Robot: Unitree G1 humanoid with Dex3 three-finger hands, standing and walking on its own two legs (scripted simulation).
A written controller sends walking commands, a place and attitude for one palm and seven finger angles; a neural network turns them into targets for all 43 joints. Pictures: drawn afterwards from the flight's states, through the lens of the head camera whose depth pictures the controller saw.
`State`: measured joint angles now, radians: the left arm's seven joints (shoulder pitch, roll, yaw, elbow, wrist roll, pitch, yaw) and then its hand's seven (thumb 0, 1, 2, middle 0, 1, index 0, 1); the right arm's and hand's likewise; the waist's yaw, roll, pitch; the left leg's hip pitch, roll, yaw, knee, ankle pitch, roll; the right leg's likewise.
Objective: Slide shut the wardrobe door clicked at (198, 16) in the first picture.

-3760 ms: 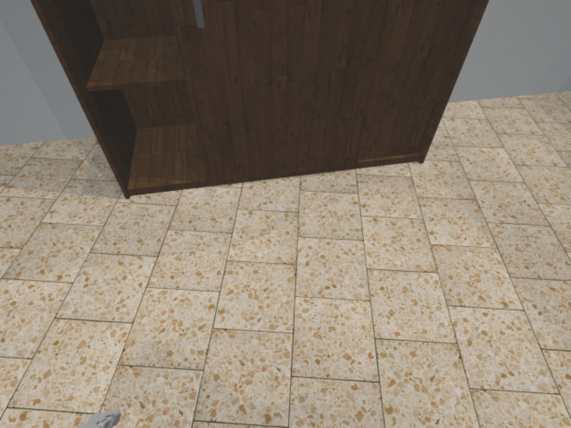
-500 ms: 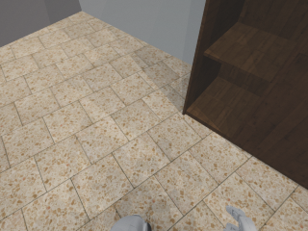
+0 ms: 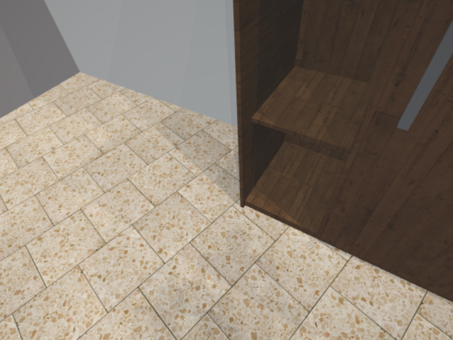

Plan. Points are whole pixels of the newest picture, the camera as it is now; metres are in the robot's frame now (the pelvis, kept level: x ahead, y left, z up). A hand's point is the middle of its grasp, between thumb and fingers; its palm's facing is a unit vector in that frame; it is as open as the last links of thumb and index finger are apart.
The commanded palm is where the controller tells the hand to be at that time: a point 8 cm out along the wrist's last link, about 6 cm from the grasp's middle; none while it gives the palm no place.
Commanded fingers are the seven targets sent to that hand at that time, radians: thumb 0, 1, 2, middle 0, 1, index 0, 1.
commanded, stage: turn to face it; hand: right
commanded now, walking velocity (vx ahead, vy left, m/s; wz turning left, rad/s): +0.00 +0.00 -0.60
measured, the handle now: (431, 72) +0.60 -0.41 +0.15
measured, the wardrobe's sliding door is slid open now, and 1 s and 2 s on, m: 0.38 0.38 0.38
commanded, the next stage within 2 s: take the last steps up to it in 0.66 s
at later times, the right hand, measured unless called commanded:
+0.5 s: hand out of the picture +0.06 -0.16 -0.14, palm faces +0.30 +0.91 -0.29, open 7.3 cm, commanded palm none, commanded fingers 0.00 -0.90 -0.90 0.20 0.30 0.20 0.30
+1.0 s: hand out of the picture -0.13 -0.16 -0.18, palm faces +0.49 +0.85 -0.20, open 7.4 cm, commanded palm none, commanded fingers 0.00 -0.90 -0.90 0.20 0.30 0.20 0.30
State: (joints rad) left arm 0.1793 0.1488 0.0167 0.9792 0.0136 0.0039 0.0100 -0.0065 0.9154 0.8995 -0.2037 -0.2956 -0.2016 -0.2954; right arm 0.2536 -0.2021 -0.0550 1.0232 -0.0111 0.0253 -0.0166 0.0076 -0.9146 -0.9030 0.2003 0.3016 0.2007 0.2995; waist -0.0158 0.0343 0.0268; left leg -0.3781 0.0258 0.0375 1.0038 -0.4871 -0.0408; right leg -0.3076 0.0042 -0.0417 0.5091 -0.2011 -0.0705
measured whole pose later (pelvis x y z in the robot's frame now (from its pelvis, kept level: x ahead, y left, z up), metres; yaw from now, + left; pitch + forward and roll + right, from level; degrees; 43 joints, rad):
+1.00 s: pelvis -0.02 +0.02 +0.01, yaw -27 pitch -1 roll +1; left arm 0.19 0.17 0.01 0.97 0.01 -0.01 0.01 0.00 0.90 0.90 -0.20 -0.30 -0.20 -0.30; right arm 0.33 -0.27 -0.05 1.05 -0.03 0.04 0.01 0.01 -0.91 -0.90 0.20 0.30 0.20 0.30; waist -0.04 0.06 0.03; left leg -0.44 0.08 0.06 1.02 -0.36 -0.04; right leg -0.10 0.01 -0.04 0.40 -0.29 -0.05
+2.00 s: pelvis +0.23 -0.08 +0.00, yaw -27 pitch -1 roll +0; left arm 0.13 0.14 0.02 1.05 0.00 -0.01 0.05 -0.02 0.95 0.90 -0.20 -0.30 -0.20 -0.30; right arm 0.30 -0.15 -0.03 1.10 -0.01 0.03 -0.03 0.01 -0.91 -0.90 0.20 0.30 0.20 0.30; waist -0.03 0.04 0.07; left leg -0.35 0.06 0.04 0.82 -0.45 -0.03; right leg -0.22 -0.03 -0.15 0.45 -0.21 -0.04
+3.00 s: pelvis +0.23 -0.04 +0.00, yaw -28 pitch -1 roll +0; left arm 0.31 0.10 0.00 1.16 0.00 0.00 0.05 0.00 0.90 0.90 -0.20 -0.30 -0.20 -0.30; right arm 0.28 -0.13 -0.01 1.16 0.00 0.00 -0.02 0.01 -0.91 -0.90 0.20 0.30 0.20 0.30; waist 0.01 0.00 0.03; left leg -0.20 0.00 0.04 0.45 -0.23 0.02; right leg -0.09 -0.02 -0.02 0.41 -0.31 0.02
